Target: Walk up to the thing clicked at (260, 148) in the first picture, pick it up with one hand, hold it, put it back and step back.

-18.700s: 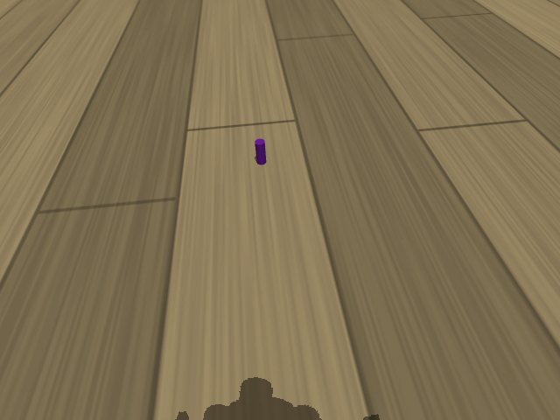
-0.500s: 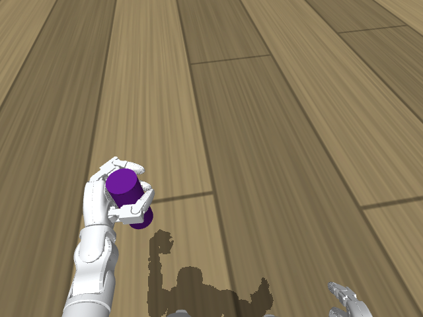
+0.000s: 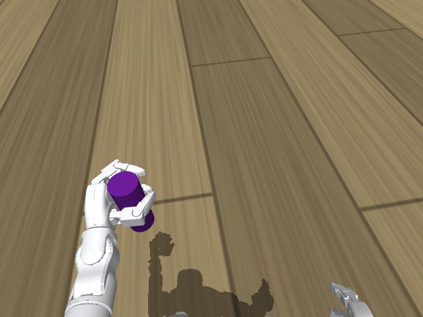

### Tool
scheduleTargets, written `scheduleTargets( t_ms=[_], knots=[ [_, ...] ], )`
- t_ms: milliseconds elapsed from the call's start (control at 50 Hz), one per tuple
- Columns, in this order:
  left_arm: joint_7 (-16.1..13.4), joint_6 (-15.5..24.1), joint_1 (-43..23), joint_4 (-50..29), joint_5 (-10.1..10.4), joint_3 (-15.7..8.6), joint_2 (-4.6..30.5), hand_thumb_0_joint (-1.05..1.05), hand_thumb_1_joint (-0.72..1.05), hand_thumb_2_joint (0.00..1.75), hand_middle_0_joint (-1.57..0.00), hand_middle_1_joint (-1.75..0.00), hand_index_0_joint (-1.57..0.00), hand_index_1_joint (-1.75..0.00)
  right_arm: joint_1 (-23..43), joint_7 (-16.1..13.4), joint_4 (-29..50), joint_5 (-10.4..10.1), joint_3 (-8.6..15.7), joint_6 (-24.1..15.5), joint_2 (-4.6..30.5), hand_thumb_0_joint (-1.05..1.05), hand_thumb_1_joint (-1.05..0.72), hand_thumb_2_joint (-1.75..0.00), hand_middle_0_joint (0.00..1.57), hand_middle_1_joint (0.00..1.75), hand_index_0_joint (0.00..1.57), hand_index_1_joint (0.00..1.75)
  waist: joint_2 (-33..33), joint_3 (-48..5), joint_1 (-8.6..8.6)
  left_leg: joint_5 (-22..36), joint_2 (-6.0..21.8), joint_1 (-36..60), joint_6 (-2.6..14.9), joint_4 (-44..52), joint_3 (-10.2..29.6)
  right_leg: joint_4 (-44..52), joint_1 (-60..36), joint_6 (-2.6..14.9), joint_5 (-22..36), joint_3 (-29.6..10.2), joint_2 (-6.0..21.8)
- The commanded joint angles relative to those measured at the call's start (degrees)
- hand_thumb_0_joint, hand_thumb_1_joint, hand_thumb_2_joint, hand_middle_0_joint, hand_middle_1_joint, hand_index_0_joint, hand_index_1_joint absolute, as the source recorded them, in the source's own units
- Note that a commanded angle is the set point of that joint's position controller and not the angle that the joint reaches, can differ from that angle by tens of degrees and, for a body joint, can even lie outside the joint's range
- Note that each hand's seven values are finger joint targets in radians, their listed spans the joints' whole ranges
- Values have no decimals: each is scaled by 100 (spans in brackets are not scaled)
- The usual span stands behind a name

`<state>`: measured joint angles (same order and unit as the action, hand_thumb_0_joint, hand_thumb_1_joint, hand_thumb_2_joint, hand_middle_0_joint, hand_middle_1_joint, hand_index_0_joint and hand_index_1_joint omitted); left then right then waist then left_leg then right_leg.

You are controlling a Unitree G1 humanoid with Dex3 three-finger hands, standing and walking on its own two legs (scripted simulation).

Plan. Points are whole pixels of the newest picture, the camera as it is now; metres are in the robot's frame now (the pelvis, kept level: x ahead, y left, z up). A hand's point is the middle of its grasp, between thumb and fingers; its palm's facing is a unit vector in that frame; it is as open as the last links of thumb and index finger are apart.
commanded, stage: hold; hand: left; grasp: from the side
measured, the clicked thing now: (133, 203) +0.33 +0.18 +0.03
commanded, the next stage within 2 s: crouch in 1.54 s
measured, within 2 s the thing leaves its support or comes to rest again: neither
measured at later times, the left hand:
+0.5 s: hand (130, 197) +0.32 +0.17 +0.06, palm faces +0.14 -0.99 +0.00, open 7.4 cm
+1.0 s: hand (132, 198) +0.32 +0.17 +0.06, palm faces +0.13 -0.99 +0.00, open 7.4 cm
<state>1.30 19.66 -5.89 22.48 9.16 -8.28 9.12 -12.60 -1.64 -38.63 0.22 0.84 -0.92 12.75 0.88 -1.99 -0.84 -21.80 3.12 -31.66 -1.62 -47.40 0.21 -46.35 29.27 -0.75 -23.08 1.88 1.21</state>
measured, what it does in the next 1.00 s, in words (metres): stands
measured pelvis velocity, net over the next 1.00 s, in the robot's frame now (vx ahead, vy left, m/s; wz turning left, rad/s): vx -0.01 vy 0.00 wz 0.00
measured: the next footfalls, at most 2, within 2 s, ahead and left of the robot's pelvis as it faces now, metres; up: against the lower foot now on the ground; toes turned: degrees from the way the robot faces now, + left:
none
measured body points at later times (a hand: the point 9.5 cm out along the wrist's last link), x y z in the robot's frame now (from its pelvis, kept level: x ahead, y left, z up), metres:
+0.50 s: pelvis +0.00 +0.00 +0.00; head +0.03 +0.01 +0.45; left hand +0.31 +0.23 +0.06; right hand +0.13 -0.24 -0.11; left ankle +0.02 +0.14 -0.70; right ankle +0.00 -0.13 -0.70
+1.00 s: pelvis -0.01 +0.00 +0.00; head +0.03 +0.00 +0.45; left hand +0.31 +0.22 +0.06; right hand +0.13 -0.24 -0.11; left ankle +0.02 +0.14 -0.70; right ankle +0.00 -0.13 -0.70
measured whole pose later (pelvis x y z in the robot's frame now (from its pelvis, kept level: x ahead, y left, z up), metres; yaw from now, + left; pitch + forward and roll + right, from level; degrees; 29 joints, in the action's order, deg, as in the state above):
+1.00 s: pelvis -0.01 +0.00 +0.00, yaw +0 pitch +6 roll -1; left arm 1.4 20.5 -6.4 23.1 9.3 -8.0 9.3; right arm -12.7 -1.2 -38.7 0.1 0.7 -1.6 12.5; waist 1.1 -1.9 -0.8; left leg -21.3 3.0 -31.6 -1.4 -47.3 0.3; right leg -46.0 29.0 -0.9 -22.4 1.9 1.3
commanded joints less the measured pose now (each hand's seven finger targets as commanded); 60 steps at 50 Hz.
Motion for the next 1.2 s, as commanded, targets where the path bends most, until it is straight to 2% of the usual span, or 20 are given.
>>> scheduleTargets(
  t_ms=[0,20,40,80,120,180,240,320,360,460,500,580,640,680,740,860,960,980,1060,1180],
  knots=[
    [-2,482,-1685,-1450,60,-323,822,0,40,118,-126,-135,-127,-134,194,-29,701,-25,248,-247,711,0,-91,-90,20,30,20,30,56,-1533,-31,1182,-229,926,154,585,-102,702,-550,51,1550,-6,-125],
    [4,432,-1486,-1143,48,-216,656,0,41,118,-125,-134,-127,-133,191,-31,692,-29,225,-239,682,0,-91,-90,20,30,20,30,-92,-1377,-58,1121,-205,874,156,614,-72,706,-486,51,1464,30,-147],
    [5,442,-1589,-1183,77,-330,750,0,42,118,-124,-134,-126,-133,138,-30,682,-31,260,-244,737,0,-90,-90,20,30,20,30,-107,-1416,-52,1109,-200,858,163,614,-69,695,-498,54,1452,26,-147],
    [59,414,-1592,-1031,41,-186,674,0,43,119,-126,-135,-127,-134,204,-35,714,-43,249,-236,725,0,-91,-90,20,30,20,30,-143,-1325,-84,1013,-214,798,177,618,-94,756,-434,45,1408,-8,-124],
    [54,451,-1776,-1238,46,-261,790,0,41,120,-127,-136,-128,-135,179,-25,707,-30,262,-234,744,0,-90,-90,20,30,20,30,-41,-1425,-57,1019,-212,847,164,648,-70,725,-514,61,1373,17,-132],
    [45,392,-1502,-1005,86,-199,607,0,39,118,-125,-135,-127,-134,143,-1,714,-52,271,-249,756,0,-91,-90,20,30,20,30,-130,-1425,-38,1192,-185,908,148,659,-43,678,-530,78,1491,61,-164],
    [26,490,-1775,-1275,49,-296,824,0,40,119,-126,-134,-127,-134,211,-2,726,-41,268,-253,741,0,-91,-90,20,30,20,30,45,-1473,-3,1023,-203,902,130,683,-56,704,-482,98,1301,61,-157],
    [28,454,-1526,-1221,51,-150,675,0,39,118,-125,-134,-127,-133,180,-7,727,-37,251,-268,724,0,-91,-90,20,30,20,30,-49,-1471,-70,1028,-203,945,150,684,-60,747,-510,71,1343,51,-162],
    [1,455,-1482,-1268,63,-286,786,0,39,119,-126,-135,-127,-134,183,-4,728,-50,259,-270,735,0,-91,-90,20,30,20,30,-49,-1493,-2,1062,-208,884,151,670,-71,741,-603,72,1380,43,-151],
    [-7,424,-1520,-1202,64,-247,699,0,39,120,-126,-136,-128,-135,214,-19,710,-50,260,-283,742,0,-91,-90,20,30,20,30,-74,-1237,-52,994,-202,839,154,694,-74,754,-447,73,1325,44,-149],
    [0,464,-1797,-1428,39,-218,787,0,40,119,-125,-134,-127,-134,132,-13,705,-42,262,-282,732,0,-91,-90,20,30,20,30,43,-1545,-70,1198,-194,997,145,674,-48,707,-579,82,1502,48,-154],
    [27,400,-1431,-1082,67,-172,597,0,41,118,-124,-133,-126,-133,146,-16,692,-48,251,-294,717,0,-90,-90,20,30,20,30,-172,-1310,-66,1110,-192,911,157,699,-54,743,-510,66,1423,62,-161],
    [17,447,-1509,-1107,31,-226,699,0,42,120,-126,-135,-128,-135,239,8,713,-48,252,-292,718,0,-91,-90,20,30,20,30,-55,-1179,5,897,-206,769,144,717,-69,755,-429,94,1193,61,-146],
    [25,525,-1827,-1475,40,-218,766,0,40,119,-126,-134,-127,-134,248,24,764,-34,258,-305,721,0,-91,-90,20,30,20,30,117,-1338,-9,864,-193,868,127,739,-44,726,-427,107,1145,72,-163],
    [30,486,-1451,-1230,60,-131,599,0,41,119,-124,-134,-126,-134,156,16,731,-42,269,-302,726,0,-91,-90,20,30,20,30,-81,-1556,-43,1063,-205,966,143,664,-52,722,-599,79,1362,59,-153],
    [-3,494,-1575,-1248,32,-217,709,0,41,121,-125,-134,-126,-134,264,10,758,-47,240,-313,699,0,-90,-90,20,30,20,30,-72,-1284,-39,804,-199,810,143,708,-47,749,-401,88,1107,69,-157],
    [32,472,-1495,-1121,38,-159,681,0,40,121,-125,-135,-127,-135,204,6,712,-44,256,-309,722,0,-91,-90,20,30,20,30,-103,-1383,-63,984,-219,796,167,627,-87,755,-505,58,1340,16,-126],
    [29,478,-1550,-1077,47,-331,825,0,41,121,-125,-135,-127,-135,211,-1,715,-50,266,-296,739,0,-91,-90,20,30,20,30,-146,-1323,-43,964,-226,700,182,601,-92,773,-477,50,1340,2,-119],
    [76,519,-1525,-1192,87,-168,609,0,42,120,-126,-135,-127,-134,280,2,776,-47,233,-306,684,0,-91,-90,20,30,20,30,-180,-1305,-43,843,-239,735,180,615,-112,808,-437,46,1214,-7,-108],
    [6,571,-1659,-1298,35,-295,801,0,45,121,-125,-135,-127,-134,215,2,723,-32,225,-319,680,0,-91,-90,20,30,20,30,0,-1495,-19,948,-232,812,159,605,-98,713,-500,68,1309,2,-121]
  ],
)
